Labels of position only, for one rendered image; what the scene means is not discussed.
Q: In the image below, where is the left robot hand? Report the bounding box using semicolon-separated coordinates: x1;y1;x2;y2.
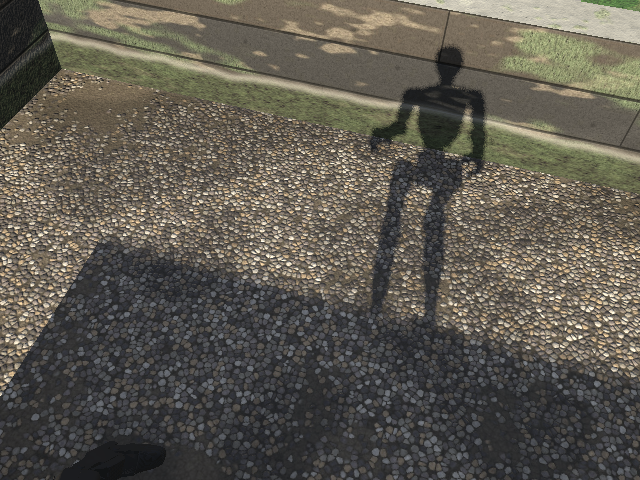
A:
53;441;166;480

